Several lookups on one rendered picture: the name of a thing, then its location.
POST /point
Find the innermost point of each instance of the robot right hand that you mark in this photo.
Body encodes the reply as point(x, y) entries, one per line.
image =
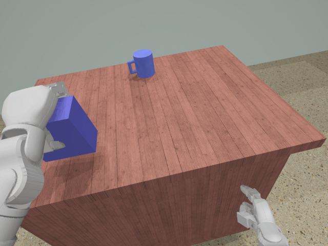
point(252, 215)

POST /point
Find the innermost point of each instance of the sponge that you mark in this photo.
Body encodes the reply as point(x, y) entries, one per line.
point(70, 125)

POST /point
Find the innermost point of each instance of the robot left hand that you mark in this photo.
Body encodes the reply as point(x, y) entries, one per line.
point(35, 106)

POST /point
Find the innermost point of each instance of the right robot forearm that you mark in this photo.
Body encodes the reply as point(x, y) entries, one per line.
point(269, 234)

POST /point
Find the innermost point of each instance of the left robot forearm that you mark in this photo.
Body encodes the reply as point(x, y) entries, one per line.
point(21, 176)

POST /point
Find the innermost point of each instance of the table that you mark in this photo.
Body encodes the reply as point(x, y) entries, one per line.
point(172, 151)

